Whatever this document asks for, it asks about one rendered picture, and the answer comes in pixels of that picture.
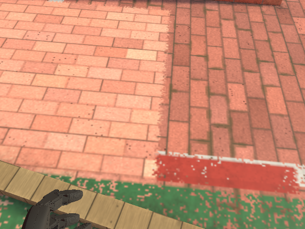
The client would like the robot left hand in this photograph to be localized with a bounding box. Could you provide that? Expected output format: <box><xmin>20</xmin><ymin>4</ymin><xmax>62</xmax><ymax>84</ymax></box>
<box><xmin>21</xmin><ymin>189</ymin><xmax>92</xmax><ymax>229</ymax></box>

